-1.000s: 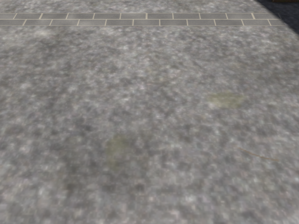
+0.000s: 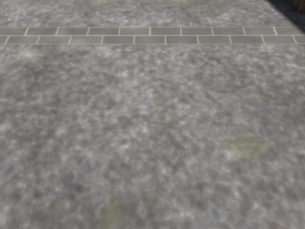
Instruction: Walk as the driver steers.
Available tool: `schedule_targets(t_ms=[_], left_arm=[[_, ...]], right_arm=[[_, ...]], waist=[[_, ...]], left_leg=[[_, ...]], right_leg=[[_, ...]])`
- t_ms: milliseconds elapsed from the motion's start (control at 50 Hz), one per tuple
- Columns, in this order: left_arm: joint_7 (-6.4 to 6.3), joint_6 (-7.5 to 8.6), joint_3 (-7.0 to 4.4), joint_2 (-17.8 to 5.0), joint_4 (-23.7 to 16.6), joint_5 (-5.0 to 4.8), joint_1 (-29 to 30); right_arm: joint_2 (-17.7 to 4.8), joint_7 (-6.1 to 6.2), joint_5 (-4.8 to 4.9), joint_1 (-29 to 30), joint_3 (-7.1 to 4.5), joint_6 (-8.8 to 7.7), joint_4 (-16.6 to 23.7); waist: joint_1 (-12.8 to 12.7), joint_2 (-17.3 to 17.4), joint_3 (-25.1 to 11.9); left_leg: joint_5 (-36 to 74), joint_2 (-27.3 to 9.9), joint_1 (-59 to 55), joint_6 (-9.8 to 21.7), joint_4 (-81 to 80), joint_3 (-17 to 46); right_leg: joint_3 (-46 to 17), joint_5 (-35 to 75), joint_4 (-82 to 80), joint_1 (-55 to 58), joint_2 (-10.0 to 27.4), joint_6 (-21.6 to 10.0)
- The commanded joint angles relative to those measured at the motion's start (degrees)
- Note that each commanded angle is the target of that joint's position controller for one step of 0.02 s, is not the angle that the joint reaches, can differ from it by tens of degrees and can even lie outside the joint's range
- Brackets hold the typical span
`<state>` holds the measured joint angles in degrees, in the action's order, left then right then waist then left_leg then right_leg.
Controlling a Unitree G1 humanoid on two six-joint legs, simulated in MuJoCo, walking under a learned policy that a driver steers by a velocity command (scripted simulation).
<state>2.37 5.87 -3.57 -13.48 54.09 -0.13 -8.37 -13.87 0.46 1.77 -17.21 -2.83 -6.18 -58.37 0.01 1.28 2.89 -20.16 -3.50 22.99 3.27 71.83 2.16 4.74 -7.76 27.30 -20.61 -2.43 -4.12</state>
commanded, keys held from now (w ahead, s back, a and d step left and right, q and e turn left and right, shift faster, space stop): w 1.00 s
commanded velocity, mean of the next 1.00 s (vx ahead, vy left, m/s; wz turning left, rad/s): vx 0.50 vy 0.00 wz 0.00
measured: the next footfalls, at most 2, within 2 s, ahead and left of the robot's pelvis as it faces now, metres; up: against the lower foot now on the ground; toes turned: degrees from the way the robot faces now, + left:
left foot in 0.42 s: +0.43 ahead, +0.16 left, +0.00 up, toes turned +3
right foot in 0.96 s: +0.74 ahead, -0.09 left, +0.00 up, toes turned -3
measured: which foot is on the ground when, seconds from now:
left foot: up 0.00-0.40, down 0.42-0.98, up 1.00-1.00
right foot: down 0.00-0.42, up 0.44-0.94, down 0.96-1.00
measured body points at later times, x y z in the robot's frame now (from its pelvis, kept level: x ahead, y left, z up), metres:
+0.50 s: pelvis +0.30 +0.06 -0.01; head +0.33 +0.07 +0.44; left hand +0.29 +0.33 -0.15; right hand +0.45 -0.19 -0.12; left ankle +0.39 +0.15 -0.73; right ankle +0.13 -0.08 -0.64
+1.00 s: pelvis +0.58 +0.02 -0.01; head +0.62 +0.01 +0.44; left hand +0.79 +0.25 -0.11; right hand +0.54 -0.25 -0.16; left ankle +0.40 +0.15 -0.71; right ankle +0.70 -0.08 -0.73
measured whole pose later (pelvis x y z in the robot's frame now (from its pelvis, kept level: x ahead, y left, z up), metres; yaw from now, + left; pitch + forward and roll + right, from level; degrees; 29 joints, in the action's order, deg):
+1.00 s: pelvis +0.58 +0.02 -0.01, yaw -1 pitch +3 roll +1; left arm 2.1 5.9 -3.5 -13.4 49.4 -0.7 -0.7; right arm -14.6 0.7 0.5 -22.0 -3.8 -3.3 -59.1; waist 2.8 0.1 1.4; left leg -28.2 -1.4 1.7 0.2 35.4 -1.8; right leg 3.0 -5.2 32.1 -29.3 0.8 -3.5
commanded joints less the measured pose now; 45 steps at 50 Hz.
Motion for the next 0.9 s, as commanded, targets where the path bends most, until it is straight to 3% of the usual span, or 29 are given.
schedule_targets(t_ms=[20,80,140,220,300,360,380,400,420,440,460,480,500,520,560,600,640,680,760,840,900], left_arm=[[0.30,1.23,-0.28,-3.61,-1.30,0.57,-0.57],[-0.98,1.31,-0.74,-6.61,0.02,0.51,-3.75],[-2.21,0.84,-0.86,-7.56,0.72,0.26,-7.33],[-2.75,0.43,-0.96,-8.41,1.67,-0.50,-11.66],[-2.89,-0.59,-1.36,-8.88,3.49,-0.90,-15.66],[-3.17,-1.52,-1.97,-10.01,3.59,-0.98,-14.75],[-3.20,-1.80,-2.08,-10.46,3.19,-0.99,-13.28],[-3.16,-2.09,-1.69,-9.48,2.81,-0.90,-12.20],[-3.13,-2.08,-0.72,-7.52,1.51,-0.15,-12.42],[-2.41,-0.76,1.43,0.12,1.16,0.01,-19.54],[-2.13,0.79,0.65,-3.83,1.71,-1.16,-16.96],[-1.95,1.68,-0.38,-7.86,-0.14,-2.58,-11.47],[-2.29,1.90,-0.39,-8.17,-1.14,-2.61,-7.81],[-2.69,1.61,-0.77,-7.78,-1.34,-1.65,-5.95],[-2.91,-0.10,-1.04,-5.70,-0.85,-1.16,-8.36],[-3.08,-1.18,-0.93,-4.12,-0.93,-1.02,-8.38],[-3.21,-1.52,-1.10,-4.48,-2.43,-0.47,-4.31],[-3.04,-1.43,-1.12,-4.22,-3.71,-0.17,-0.36],[-2.26,-0.98,-0.50,-2.97,-5.67,-0.58,7.34],[-1.08,-0.58,-0.02,-3.14,-7.81,-1.09,13.33],[-0.13,0.00,-0.29,-4.65,-8.80,-1.24,13.29]], right_arm=[[-2.58,0.74,-0.37,-4.34,-1.25,0.73,2.47],[-3.52,1.04,-0.99,0.84,-1.65,1.66,4.84],[-3.81,0.68,-1.56,7.70,-1.83,1.33,7.15],[-2.44,-0.32,-1.04,16.15,-1.08,0.76,9.31],[-2.80,-1.72,-0.52,21.91,-0.58,0.35,11.74],[-4.91,-2.55,-0.35,19.94,-1.11,-0.22,12.32],[-6.42,-2.55,-0.43,15.83,-1.86,-0.39,11.39],[-8.82,-2.30,-0.61,6.81,-3.25,-0.43,8.56],[-13.16,-1.78,-1.31,-4.34,-4.65,-0.37,5.99],[-17.86,-1.89,-1.63,-9.77,-5.73,0.00,4.33],[-12.54,-1.95,-1.40,-9.46,-4.04,0.01,4.59],[-9.64,-1.82,-1.11,-4.33,-3.14,-0.16,5.47],[-7.88,-1.77,-1.36,0.84,-2.47,-0.18,6.92],[-6.16,-2.00,-1.98,4.21,-1.94,-0.27,7.29],[-4.25,-2.33,-2.54,5.54,-1.34,-0.55,6.80],[-5.77,-1.97,-2.14,3.84,-1.67,-0.75,5.82],[-7.47,-1.20,-2.11,1.93,-2.09,-0.71,5.15],[-7.65,-0.54,-1.91,0.24,-2.08,-0.32,4.63],[-8.03,0.01,-1.33,-3.02,-2.05,0.10,3.66],[-8.43,0.14,-0.94,-6.89,-2.35,0.96,1.72],[-9.33,0.47,-0.68,-6.62,-2.93,1.79,1.16]], waist=[[1.73,-4.82,-4.77],[1.79,-4.29,-1.20],[0.03,-3.64,-0.10],[-2.84,-3.92,0.90],[-4.49,-4.08,2.47],[-1.96,-5.65,0.79],[0.67,-6.47,-1.88],[5.03,-5.80,-7.18],[8.70,-1.28,-15.77],[5.40,13.61,-23.48],[6.75,12.00,-25.25],[6.15,9.32,-16.92],[4.52,4.32,-12.03],[2.78,1.40,-8.13],[-0.40,3.27,-6.32],[-1.21,2.84,-4.43],[-0.67,1.54,-2.69],[0.20,1.36,-1.83],[2.58,2.06,-0.07],[4.45,2.28,2.06],[2.87,3.29,1.66]], left_leg=[[4.18,-5.90,7.79,0.81,-1.79,2.42],[9.79,-6.88,12.88,-1.09,-9.37,1.51],[19.88,-6.55,17.68,-2.45,-20.67,0.86],[27.71,-3.43,14.89,-2.68,-34.24,-2.17],[23.94,-2.21,16.95,-1.70,-40.25,-2.16],[17.24,-0.54,12.27,0.58,-42.77,-2.91],[15.84,1.40,5.70,1.63,-43.46,-4.58],[16.52,3.35,-6.38,3.22,-44.11,-6.08],[17.19,-4.79,-24.54,6.76,-42.18,3.03],[6.43,-18.42,-45.80,16.19,-47.66,30.94],[1.75,-19.07,-46.77,15.58,-54.24,40.05],[3.20,-17.19,-40.19,12.58,-54.50,31.29],[8.77,-15.22,-31.36,11.07,-55.54,23.52],[13.64,-13.18,-23.03,10.34,-57.47,18.28],[16.54,-10.43,-15.45,9.64,-60.80,12.67],[18.83,-9.89,-12.77,10.41,-63.25,9.38],[21.10,-10.02,-13.32,10.80,-64.71,7.58],[22.04,-9.28,-14.70,10.00,-65.29,5.41],[21.02,-7.21,-15.85,8.00,-65.81,0.98],[20.74,-9.66,-22.48,7.78,-63.49,0.80],[26.18,-12.17,-27.25,6.63,-59.55,1.41]], right_leg=[[-17.52,0.78,-18.48,7.02,15.24,-9.68],[-14.03,2.77,-21.69,5.15,14.82,-10.67],[-11.61,5.49,-22.03,8.83,14.03,-9.51],[-7.86,5.99,-21.79,11.86,12.65,-7.58],[-8.21,7.09,-18.23,20.54,15.83,-7.31],[-8.70,16.26,-13.22,25.02,17.97,-5.77],[-7.64,26.23,-8.39,25.05,17.16,-4.89],[-5.27,33.54,1.97,22.72,14.19,-3.44],[-2.59,23.25,19.03,11.75,10.87,-1.37],[-2.39,-9.64,41.22,-12.78,-0.21,2.84],[-11.31,-24.11,49.24,-19.99,0.21,1.84],[-11.21,-20.75,51.31,-24.55,3.55,0.66],[-9.40,-15.33,49.19,-23.21,6.85,0.27],[-8.73,-11.66,45.31,-20.64,8.82,0.33],[-9.11,-8.28,40.61,-14.48,11.00,0.38],[-8.35,-6.56,36.68,-14.71,11.57,1.23],[-8.09,-1.63,30.92,-18.57,11.89,2.56],[-7.70,4.55,24.21,-20.72,11.64,3.41],[-5.15,13.71,11.14,-18.02,9.14,3.59],[-4.64,11.91,4.95,-18.99,7.82,2.75],[-4.56,6.08,2.27,-16.84,6.92,0.60]])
